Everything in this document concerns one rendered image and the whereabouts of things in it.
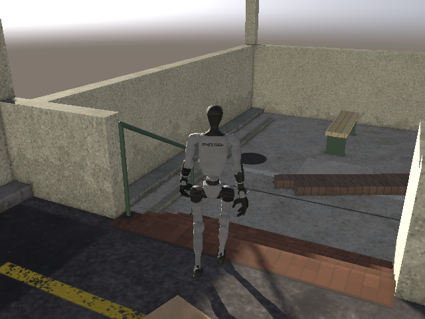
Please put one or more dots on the stairs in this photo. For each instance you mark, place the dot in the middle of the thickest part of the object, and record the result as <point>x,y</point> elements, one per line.
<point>309,249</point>

